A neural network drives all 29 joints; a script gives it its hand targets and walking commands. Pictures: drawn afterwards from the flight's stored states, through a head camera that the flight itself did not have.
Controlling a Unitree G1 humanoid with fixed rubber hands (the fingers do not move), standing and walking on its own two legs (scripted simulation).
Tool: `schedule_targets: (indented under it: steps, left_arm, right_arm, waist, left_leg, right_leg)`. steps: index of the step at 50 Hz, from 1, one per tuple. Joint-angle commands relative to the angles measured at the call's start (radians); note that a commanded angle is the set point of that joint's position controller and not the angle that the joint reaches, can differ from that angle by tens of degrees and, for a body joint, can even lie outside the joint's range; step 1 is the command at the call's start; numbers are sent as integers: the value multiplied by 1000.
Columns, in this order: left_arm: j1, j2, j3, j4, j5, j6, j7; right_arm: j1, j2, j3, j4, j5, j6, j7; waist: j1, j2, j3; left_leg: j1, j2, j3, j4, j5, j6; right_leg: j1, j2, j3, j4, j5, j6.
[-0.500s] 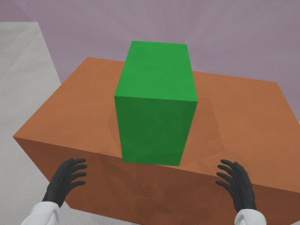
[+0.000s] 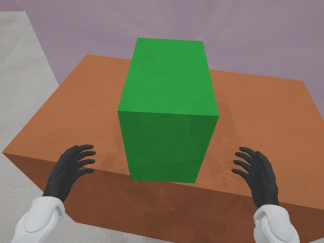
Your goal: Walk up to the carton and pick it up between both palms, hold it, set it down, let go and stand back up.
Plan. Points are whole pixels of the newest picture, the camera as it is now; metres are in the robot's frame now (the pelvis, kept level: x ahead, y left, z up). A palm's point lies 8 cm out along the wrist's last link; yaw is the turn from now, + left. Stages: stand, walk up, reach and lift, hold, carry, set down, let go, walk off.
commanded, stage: reach and lift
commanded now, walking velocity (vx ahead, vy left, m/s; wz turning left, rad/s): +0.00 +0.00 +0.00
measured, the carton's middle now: (166, 111) +0.44 +0.01 +0.09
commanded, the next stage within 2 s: none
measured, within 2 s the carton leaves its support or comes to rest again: neither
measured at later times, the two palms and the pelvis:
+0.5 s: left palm (64, 136) +0.29 +0.21 +0.16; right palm (265, 149) +0.29 -0.19 +0.15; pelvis -0.03 -0.01 +0.00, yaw +1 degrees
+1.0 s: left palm (66, 89) +0.37 +0.22 +0.22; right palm (262, 103) +0.37 -0.18 +0.21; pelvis -0.02 -0.01 +0.00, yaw +1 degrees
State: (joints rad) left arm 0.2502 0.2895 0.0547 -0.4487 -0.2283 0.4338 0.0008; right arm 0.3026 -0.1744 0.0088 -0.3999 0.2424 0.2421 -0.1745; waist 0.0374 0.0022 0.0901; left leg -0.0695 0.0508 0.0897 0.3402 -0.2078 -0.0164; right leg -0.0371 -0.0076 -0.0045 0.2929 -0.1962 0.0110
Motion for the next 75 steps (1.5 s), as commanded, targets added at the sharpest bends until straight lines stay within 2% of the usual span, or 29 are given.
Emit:
schedule_targets:
  steps: [1,5,7,10,14,15,16,18,19,22,27,28,30,32,35,38,43,47,48,51,53,55,57,60,62,63,65,70,75]
  left_arm:
    - [-185,81,62,-140,-5,-8,-7]
    - [-256,92,79,-135,11,50,-14]
    - [-295,86,74,-120,8,85,-24]
    - [-402,110,107,-103,10,125,-18]
    - [-544,116,136,-54,12,179,-10]
    - [-605,115,141,-14,13,190,-11]
    - [-642,103,140,-8,33,205,-9]
    - [-703,106,152,35,39,238,-11]
    - [-704,114,155,75,41,258,-16]
    - [-815,153,184,130,28,291,-30]
    - [-986,165,197,227,52,312,-27]
    - [-1011,179,192,301,51,320,-32]
    - [-1046,178,191,334,58,326,-34]
    - [-1117,185,193,333,71,328,-31]
    - [-1148,208,188,350,66,330,-38]
    - [-1212,221,177,399,57,320,-27]
    - [-1305,229,170,474,62,311,-23]
    - [-1349,258,158,463,41,313,-14]
    - [-1370,269,173,517,39,317,-18]
    - [-1384,263,184,556,54,309,-27]
    - [-1428,278,165,561,47,313,-27]
    - [-1484,283,146,620,44,313,-27]
    - [-1531,271,111,626,28,314,-18]
    - [-1487,279,117,666,44,311,-25]
    - [-1526,294,113,700,35,299,-24]
    - [-1560,313,125,717,34,291,-19]
    - [-1615,323,117,738,31,269,-13]
    - [-1703,296,63,963,26,227,-6]
    - [-1786,277,16,1020,-21,153,1]
  right_arm:
    - [-157,-64,-56,-138,8,-21,-6]
    - [-216,-71,-63,-77,11,22,-17]
    - [-289,-80,-72,-92,16,47,-27]
    - [-394,-88,-53,-88,37,75,-34]
    - [-539,-101,-76,-33,31,117,-36]
    - [-585,-105,-89,-2,31,130,-41]
    - [-601,-99,-82,65,42,143,-41]
    - [-662,-100,-59,107,68,164,-45]
    - [-698,-118,-69,116,63,173,-50]
    - [-807,-110,-52,125,89,195,-70]
    - [-974,-127,-60,230,80,219,-78]
    - [-993,-124,-42,266,92,230,-76]
    - [-1038,-138,-49,338,96,239,-82]
    - [-1090,-158,-51,376,115,247,-87]
    - [-1137,-154,-43,371,138,242,-87]
    - [-1206,-187,-61,416,141,236,-88]
    - [-1289,-206,-68,507,160,241,-69]
    - [-1347,-239,-65,505,186,232,-67]
    - [-1374,-230,-57,520,185,236,-70]
    - [-1399,-228,-45,564,207,238,-73]
    - [-1425,-255,-46,601,215,242,-73]
    - [-1480,-265,-50,660,214,248,-65]
    - [-1529,-289,-64,698,217,239,-56]
    - [-1516,-291,-46,734,223,225,-51]
    - [-1574,-305,-49,734,206,218,-48]
    - [-1611,-299,-39,734,213,215,-45]
    - [-1648,-289,-48,768,207,216,-41]
    - [-1738,-273,-6,986,228,225,-19]
    - [-1811,-298,-5,1025,231,179,-8]
  waist:
    - [-16,18,-159]
    - [-27,41,-156]
    - [-36,16,-174]
    - [-13,9,-201]
    - [-21,7,-239]
    - [-34,3,-223]
    - [-41,56,-212]
    - [-41,61,-215]
    - [-56,43,-222]
    - [-52,-29,-286]
    - [-47,-4,-287]
    - [-53,-25,-272]
    - [-66,0,-294]
    - [-65,47,-307]
    - [-70,10,-350]
    - [-83,25,-406]
    - [-73,56,-412]
    - [-71,49,-501]
    - [-69,14,-480]
    - [-65,25,-507]
    - [-86,42,-507]
    - [-91,31,-504]
    - [-109,71,-546]
    - [-107,42,-570]
    - [-106,26,-604]
    - [-82,7,-605]
    - [-89,25,-615]
    - [-81,25,-540]
    - [-99,52,-673]
  left_leg:
    - [154,-49,-65,26,416,-31]
    - [178,-52,-64,27,413,-31]
    - [160,-48,-67,21,368,-18]
    - [158,-52,-61,14,331,-16]
    - [129,-56,-57,4,268,-5]
    - [109,-46,-60,-10,217,-2]
    - [105,-42,-62,-27,198,-10]
    - [105,-42,-54,-11,225,-6]
    - [97,-40,-53,-19,203,-6]
    - [52,-53,-34,-23,176,22]
    - [17,-51,-35,-49,83,22]
    - [19,-44,-36,-49,84,31]
    - [13,-48,-26,-52,99,25]
    - [26,-50,-32,-58,94,15]
    - [36,-56,-27,-35,176,21]
    - [59,-46,-37,-29,179,7]
    - [71,-46,-41,-28,198,-7]
    - [109,-49,-44,14,319,-11]
    - [79,-58,-35,17,312,-2]
    - [61,-68,-38,15,334,1]
    - [75,-63,-36,24,375,-13]
    - [78,-57,-46,14,356,-21]
    - [119,-52,-55,41,413,-38]
    - [142,-57,-47,68,469,-35]
    - [98,-56,-52,56,438,-30]
    - [68,-65,-46,46,417,-22]
    - [38,-70,-42,36,368,-6]
    - [17,-55,-55,8,322,5]
    - [105,-39,-63,63,428,-16]
  right_leg:
    - [-84,42,30,-39,227,-27]
    - [-96,40,33,-39,245,-26]
    - [-80,41,34,-36,227,-23]
    - [-72,46,28,-34,217,-14]
    - [-62,40,32,-23,179,-9]
    - [-72,42,28,-24,139,-9]
    - [-67,38,30,-25,118,-14]
    - [-55,38,27,-22,152,-15]
    - [-49,40,28,-24,148,-5]
    - [17,44,23,3,198,16]
    - [-21,42,22,-6,86,13]
    - [-15,48,16,0,89,14]
    - [19,43,17,4,124,14]
    - [-7,45,17,-10,101,9]
    - [18,54,9,0,192,13]
    - [5,64,-3,-6,172,4]
    - [-18,57,-10,-11,204,-1]
    - [10,65,-18,5,322,8]
    - [12,63,-8,8,349,15]
    - [45,52,-4,15,440,24]
    - [43,53,-14,21,468,22]
    - [-4,66,-22,3,397,15]
    - [-57,73,-39,2,397,9]
    - [1,74,-37,6,518,15]
    - [22,70,-32,13,501,19]
    - [31,69,-31,16,499,26]
    - [22,60,-23,27,510,26]
    - [-27,58,-21,0,414,15]
    - [-56,69,-37,-4,440,5]
